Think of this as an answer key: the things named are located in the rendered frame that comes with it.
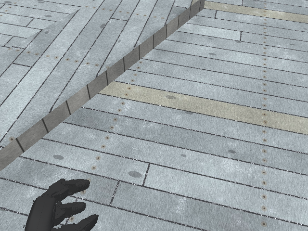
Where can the left robot hand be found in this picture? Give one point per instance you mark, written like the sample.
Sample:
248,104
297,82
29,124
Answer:
48,211

